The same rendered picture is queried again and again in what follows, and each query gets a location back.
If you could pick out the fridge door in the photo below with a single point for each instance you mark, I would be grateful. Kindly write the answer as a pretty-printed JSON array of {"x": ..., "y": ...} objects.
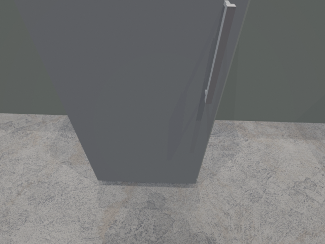
[{"x": 131, "y": 76}]

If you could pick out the handle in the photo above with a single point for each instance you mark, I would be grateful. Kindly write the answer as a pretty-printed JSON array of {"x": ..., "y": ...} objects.
[{"x": 224, "y": 32}]

